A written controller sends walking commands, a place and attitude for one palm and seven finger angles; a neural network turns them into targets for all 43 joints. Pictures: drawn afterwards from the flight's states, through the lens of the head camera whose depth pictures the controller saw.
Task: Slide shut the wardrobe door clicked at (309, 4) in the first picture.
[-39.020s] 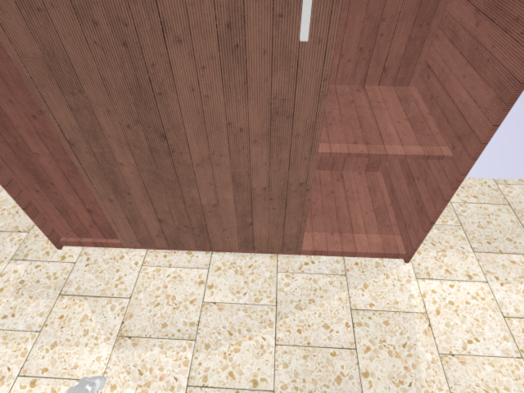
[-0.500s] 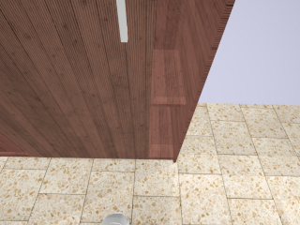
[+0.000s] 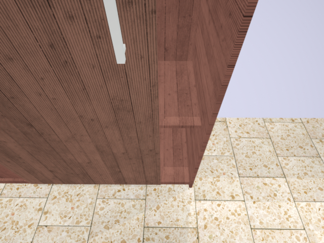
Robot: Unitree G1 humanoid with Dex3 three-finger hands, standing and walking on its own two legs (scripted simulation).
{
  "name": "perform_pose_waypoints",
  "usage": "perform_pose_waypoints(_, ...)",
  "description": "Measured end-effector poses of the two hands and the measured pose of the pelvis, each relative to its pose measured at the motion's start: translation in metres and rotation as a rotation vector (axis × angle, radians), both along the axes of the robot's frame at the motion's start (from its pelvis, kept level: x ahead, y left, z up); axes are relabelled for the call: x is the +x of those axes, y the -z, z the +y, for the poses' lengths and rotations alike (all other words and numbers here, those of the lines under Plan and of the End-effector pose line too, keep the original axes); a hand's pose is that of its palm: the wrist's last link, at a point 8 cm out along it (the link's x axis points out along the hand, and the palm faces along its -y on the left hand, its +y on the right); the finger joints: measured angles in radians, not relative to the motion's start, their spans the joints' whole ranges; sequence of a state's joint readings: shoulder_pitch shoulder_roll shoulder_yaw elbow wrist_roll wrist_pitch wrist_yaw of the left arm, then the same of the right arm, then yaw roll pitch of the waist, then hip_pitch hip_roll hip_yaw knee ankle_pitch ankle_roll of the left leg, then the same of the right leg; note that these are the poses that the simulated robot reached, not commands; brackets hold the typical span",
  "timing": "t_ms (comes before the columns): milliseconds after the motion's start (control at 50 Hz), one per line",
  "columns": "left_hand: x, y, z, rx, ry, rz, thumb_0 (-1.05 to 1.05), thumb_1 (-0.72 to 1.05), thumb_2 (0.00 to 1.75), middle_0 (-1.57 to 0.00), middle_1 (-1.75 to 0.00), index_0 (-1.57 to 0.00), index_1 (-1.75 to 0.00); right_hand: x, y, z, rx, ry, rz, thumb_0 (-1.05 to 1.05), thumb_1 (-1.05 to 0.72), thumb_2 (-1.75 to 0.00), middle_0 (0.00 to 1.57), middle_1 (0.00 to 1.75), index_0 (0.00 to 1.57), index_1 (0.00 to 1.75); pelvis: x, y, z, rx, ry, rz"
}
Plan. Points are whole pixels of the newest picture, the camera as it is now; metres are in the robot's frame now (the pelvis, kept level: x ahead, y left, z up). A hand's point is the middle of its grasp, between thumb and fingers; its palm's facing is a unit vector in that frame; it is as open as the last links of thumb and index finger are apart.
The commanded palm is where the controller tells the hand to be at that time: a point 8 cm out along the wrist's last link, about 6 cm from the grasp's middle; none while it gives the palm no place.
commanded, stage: come to a stop and stand still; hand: left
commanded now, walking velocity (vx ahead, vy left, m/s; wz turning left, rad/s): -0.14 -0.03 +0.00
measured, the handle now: (116, 24) +0.47 +0.11 +0.28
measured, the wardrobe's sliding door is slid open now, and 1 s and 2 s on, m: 0.17 0.17 0.17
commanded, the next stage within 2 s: look again from close up in 1.04 s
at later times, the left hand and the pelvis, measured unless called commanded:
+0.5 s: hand out of the picture +0.01 +0.16 -0.16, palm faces -0.01 -0.97 -0.23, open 7.3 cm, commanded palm none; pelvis -0.02 -0.03 +0.01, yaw -1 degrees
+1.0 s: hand out of the picture +0.00 +0.19 -0.17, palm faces -0.03 -0.97 -0.22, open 7.4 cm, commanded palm none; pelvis -0.03 +0.01 +0.00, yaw -2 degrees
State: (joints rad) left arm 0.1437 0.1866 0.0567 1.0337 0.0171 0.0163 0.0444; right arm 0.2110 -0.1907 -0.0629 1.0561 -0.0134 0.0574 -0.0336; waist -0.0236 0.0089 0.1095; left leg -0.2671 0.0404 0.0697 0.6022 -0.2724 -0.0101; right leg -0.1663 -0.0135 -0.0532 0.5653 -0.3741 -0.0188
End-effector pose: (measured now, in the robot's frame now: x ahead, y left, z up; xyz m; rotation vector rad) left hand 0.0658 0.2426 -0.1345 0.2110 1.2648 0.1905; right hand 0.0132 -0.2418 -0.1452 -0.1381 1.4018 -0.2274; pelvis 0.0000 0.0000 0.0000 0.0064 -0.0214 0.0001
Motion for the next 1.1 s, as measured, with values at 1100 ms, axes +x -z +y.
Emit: perform_pose_waypoints(1100, -0.080, -0.001, 0.002, -0.037, 0.041, 0.078, 0.00, 0.91, 0.90, -0.20, -0.30, -0.20, -0.30, -0.047, -0.004, 0.031, 0.049, -0.014, -0.062, 0.01, -0.92, -0.90, 0.20, 0.29, 0.20, 0.30, -0.026, -0.005, 0.012, 0.001, 0.046, 0.013)
